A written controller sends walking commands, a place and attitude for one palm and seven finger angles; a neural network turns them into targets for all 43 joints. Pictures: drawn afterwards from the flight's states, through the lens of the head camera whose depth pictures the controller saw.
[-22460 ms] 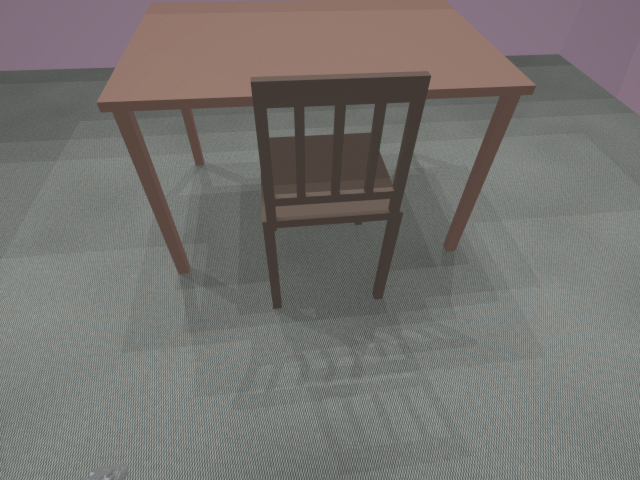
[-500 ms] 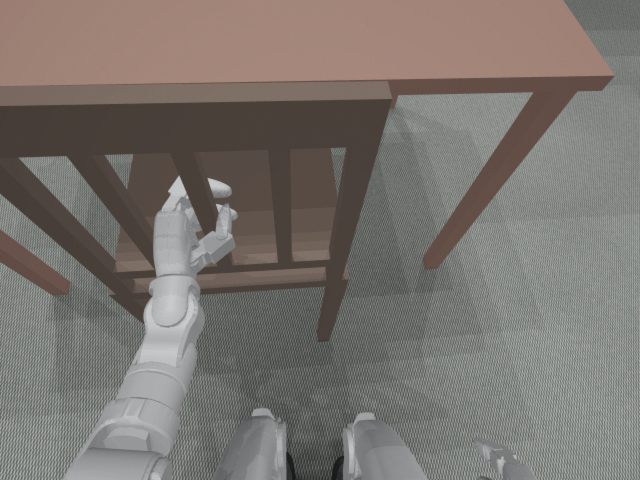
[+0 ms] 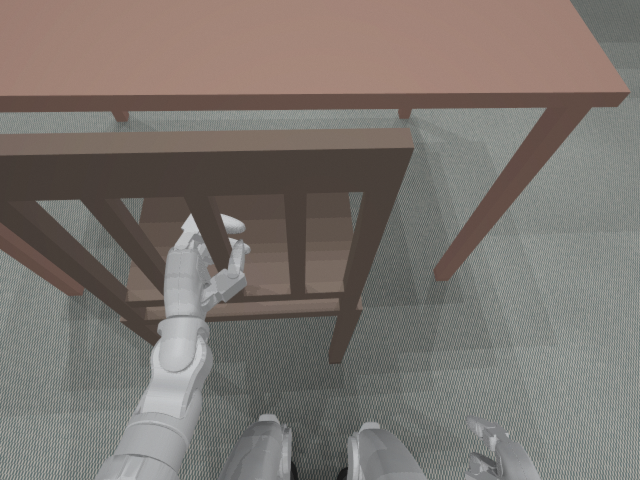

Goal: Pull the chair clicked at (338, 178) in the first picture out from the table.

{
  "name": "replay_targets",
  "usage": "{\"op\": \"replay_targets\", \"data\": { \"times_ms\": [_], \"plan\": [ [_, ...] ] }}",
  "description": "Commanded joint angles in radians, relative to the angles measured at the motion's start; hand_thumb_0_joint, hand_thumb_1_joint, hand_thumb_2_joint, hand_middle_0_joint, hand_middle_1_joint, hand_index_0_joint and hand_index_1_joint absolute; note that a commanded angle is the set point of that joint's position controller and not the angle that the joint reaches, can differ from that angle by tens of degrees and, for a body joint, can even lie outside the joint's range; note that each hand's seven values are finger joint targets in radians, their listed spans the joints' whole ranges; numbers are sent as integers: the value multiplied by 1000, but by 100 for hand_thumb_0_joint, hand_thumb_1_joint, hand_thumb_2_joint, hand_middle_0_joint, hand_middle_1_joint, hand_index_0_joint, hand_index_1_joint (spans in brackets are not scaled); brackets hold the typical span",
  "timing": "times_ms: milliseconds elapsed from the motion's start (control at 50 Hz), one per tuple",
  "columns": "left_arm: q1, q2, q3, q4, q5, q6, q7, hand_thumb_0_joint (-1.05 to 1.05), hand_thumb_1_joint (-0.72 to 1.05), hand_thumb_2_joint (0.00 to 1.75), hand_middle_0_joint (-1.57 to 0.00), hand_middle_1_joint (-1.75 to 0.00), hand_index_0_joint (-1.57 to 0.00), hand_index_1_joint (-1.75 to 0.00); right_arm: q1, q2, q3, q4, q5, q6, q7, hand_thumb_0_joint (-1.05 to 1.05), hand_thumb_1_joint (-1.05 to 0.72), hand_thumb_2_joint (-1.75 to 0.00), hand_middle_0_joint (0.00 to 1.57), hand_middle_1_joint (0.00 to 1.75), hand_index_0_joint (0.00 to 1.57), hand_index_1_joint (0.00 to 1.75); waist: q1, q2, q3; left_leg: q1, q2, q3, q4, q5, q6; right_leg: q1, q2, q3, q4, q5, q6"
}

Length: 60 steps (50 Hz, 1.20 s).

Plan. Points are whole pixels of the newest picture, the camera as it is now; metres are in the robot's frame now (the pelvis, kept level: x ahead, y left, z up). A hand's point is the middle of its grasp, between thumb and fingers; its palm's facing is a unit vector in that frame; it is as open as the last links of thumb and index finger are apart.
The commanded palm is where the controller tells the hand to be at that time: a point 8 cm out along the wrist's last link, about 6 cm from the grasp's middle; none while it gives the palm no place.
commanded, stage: hook a spindle and tug to test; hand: left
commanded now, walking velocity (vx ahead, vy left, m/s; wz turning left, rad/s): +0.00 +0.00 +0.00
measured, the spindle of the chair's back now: (221, 251) +0.39 +0.14 +0.01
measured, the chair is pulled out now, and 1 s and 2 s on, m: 0.03 0.15 0.34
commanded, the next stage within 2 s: step backward, pulling the chair out in 0.02 s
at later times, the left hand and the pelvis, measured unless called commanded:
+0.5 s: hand (228, 279) +0.34 +0.12 +0.03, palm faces -0.06 -0.99 -0.12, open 5.4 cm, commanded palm +0.31 +0.17 +0.03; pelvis +0.00 +0.01 +0.10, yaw -1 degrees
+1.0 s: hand (233, 361) +0.25 +0.10 +0.03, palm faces +0.04 -0.99 -0.16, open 5.5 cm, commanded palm +0.22 +0.15 +0.03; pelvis -0.08 -0.04 +0.10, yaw -2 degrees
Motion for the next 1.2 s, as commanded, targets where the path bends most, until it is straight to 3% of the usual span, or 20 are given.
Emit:
{"op": "replay_targets", "data": {
  "times_ms": [0, 100, 120, 140, 160, 200, 240, 280, 320, 420, 560, 620, 740, 840, 920, 960, 1020, 1060, 1100, 1180],
  "plan": [
    [-207, 50, -10, -232, 7, -93, -29, 0, 90, 90, -50, -145, -50, -145, 38, -139, -53, -94, -2, -41, -19, 0, -90, -90, 20, 30, 20, 30, -22, 3, -408, 353, 34, -115, -124, 432, -55, 167, -31, 73, -129, 412, 21],
    [-207, 38, -16, -215, -3, -91, -44, 0, 90, 90, -50, -145, -50, -145, 24, -137, -48, -97, 0, -52, -28, 0, -90, -90, 20, 30, 20, 30, -18, 8, -407, 308, 25, -100, -116, 389, -49, 191, -35, 86, -131, 403, 22],
    [-334, 338, 134, -329, 59, 35, 6, 0, 90, 90, -50, -145, -50, -145, 140, -138, -48, -179, 48, 34, -64, 0, -90, -90, 20, 30, 20, 30, 9, 1, -576, 593, 39, -81, -317, 391, -30, 611, -100, 209, -349, 488, 40],
    [-397, 310, 96, -473, 56, 79, 14, 0, 90, 90, -50, -145, -50, -145, 148, -130, -58, -200, 69, 53, -90, 0, -90, -90, 20, 30, 20, 30, -5, 56, -631, 680, 36, -51, -357, 453, -23, 724, -116, 236, -404, 685, 72],
    [-352, 294, 86, -462, 53, 110, 20, 0, 90, 90, -50, -145, -50, -145, 144, -128, -56, -199, 73, 53, -105, 0, -90, -90, 20, 30, 20, 30, -12, 49, -603, 678, 33, -48, -371, 488, -22, 761, -131, 233, -404, 810, 87],
    [-214, 238, 61, -290, 54, 185, 14, 0, 90, 90, -50, -145, -50, -145, 70, -118, -32, -180, 75, 74, -122, 0, -90, -90, 20, 30, 20, 30, -6, 72, -450, 629, 51, -75, -428, 487, -25, 703, -146, 219, -418, 797, 91],
    [-160, 173, 12, -100, 54, 243, 6, 0, 90, 90, -50, -145, -50, -145, 63, -124, -19, -139, 80, 91, -138, 0, -90, -90, 20, 30, 20, 30, -9, -23, -287, 581, 76, -96, -501, 443, -20, 712, -161, 217, -471, 819, 111],
    [-213, 183, 9, 0, 55, 266, 2, 0, 90, 90, -50, -145, -50, -145, 70, -138, -16, -115, 82, 101, -152, 0, -90, -90, 20, 30, 20, 30, -12, -93, -203, 584, 95, -96, -558, 442, -18, 754, -175, 218, -528, 873, 126],
    [-311, 216, 28, 52, 52, 258, -4, 0, 90, 90, -50, -145, -50, -145, 70, -152, -20, -100, 81, 99, -169, 0, -90, -90, 20, 30, 20, 30, -9, -72, -182, 630, 109, -99, -610, 504, -22, 795, -189, 208, -566, 931, 120],
    [-315, 189, 2, 199, 54, 238, -34, 0, 90, 90, -50, -145, -50, -145, 81, -160, -31, -61, 71, 100, -183, 0, -90, -90, 20, 30, 20, 30, 3, 58, -163, 836, 177, -178, -697, 780, -10, 780, -150, 172, -629, 798, 89],
    [-202, 153, -5, 175, 48, 221, -61, 0, 90, 90, -50, -145, -50, -145, 34, -143, -43, -65, 32, 75, -158, 0, -90, -90, 20, 30, 20, 30, 30, 158, -161, 1020, 287, -262, -804, 972, 3, 706, -96, 139, -605, 315, 37],
    [-184, 164, 15, 146, 49, 220, -61, 0, 90, 90, -50, -145, -50, -145, 19, -144, -48, -60, 16, 53, -149, 0, -90, -90, 20, 30, 20, 30, 37, 145, -128, 1009, 318, -280, -837, 941, 11, 701, -90, 138, -575, 208, 30],
    [-250, 178, 33, 160, 71, 213, -51, 0, 90, 90, -50, -145, -50, -145, 38, -152, -52, -7, 4, -4, -150, 0, -90, -90, 20, 30, 20, 30, 14, 57, -78, 1021, 355, -279, -809, 914, 37, 692, -101, 124, -608, 227, 38],
    [-283, 174, 38, 208, 91, 199, -44, 0, 90, 90, -50, -145, -50, -145, 61, -153, -56, 45, 1, -42, -148, 0, -90, -90, 20, 30, 20, 30, 11, 145, -104, 1080, 313, -241, -757, 890, 35, 672, -103, 102, -680, 255, 45],
    [-221, 228, 87, 215, 85, 194, -45, 0, 90, 90, -50, -145, -50, -145, 47, -162, -64, 32, 15, -37, -149, 0, -90, -90, 20, 30, 20, 30, 26, 119, -159, 964, 234, -165, -708, 739, -2, 805, -116, 95, -753, 486, 41],
    [-221, 219, 61, 198, 69, 190, -48, 0, 90, 90, -50, -145, -50, -145, 27, -139, -59, 13, 29, -33, -154, 0, -90, -90, 20, 30, 20, 30, 16, 25, -130, 862, 173, -111, -676, 545, -32, 854, -187, 162, -784, 599, 27],
    [-259, 292, 91, 213, 63, 202, -26, 0, 90, 90, -50, -145, -50, -145, -11, -139, -58, 7, 45, -31, -166, 0, -90, -90, 20, 30, 20, 30, 18, -85, -56, 732, 46, -58, -461, 140, -90, 804, -394, 331, -877, 664, -35],
    [-275, 251, 66, 239, 68, 218, -21, 0, 90, 90, -50, -145, -50, -145, -58, -136, -48, 20, 39, -38, -166, 0, -90, -90, 20, 30, 20, 30, 48, -56, -31, 655, 42, -118, -344, 87, -95, 820, -444, 329, -879, 658, -70],
    [-299, 235, 63, 260, 67, 232, -17, 0, 90, 90, -50, -145, -50, -145, -54, -136, -41, 39, 35, -48, -169, 0, -90, -90, 20, 30, 20, 30, 39, -76, -28, 621, 53, -162, -350, 78, -96, 884, -457, 288, -827, 771, -93],
    [-320, 183, 30, 304, 56, 242, -20, 0, 90, 90, -50, -145, -50, -145, -8, -151, -44, 69, 44, -52, -176, 0, -90, -90, 20, 30, 20, 30, 17, -147, -32, 683, 56, -148, -553, 140, -97, 935, -400, 194, -784, 832, -48]
  ]
}}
